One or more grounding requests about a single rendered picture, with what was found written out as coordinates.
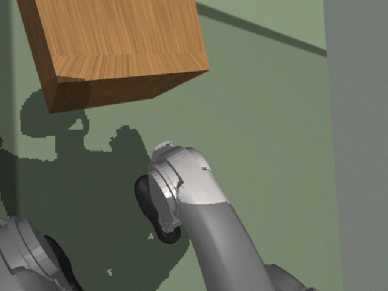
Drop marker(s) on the right robot foot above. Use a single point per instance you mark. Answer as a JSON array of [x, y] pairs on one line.
[[142, 193]]

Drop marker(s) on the left robot foot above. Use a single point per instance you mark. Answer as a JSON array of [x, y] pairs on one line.
[[64, 264]]

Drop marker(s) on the right robot hand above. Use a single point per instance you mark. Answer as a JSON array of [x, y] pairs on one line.
[[282, 280]]

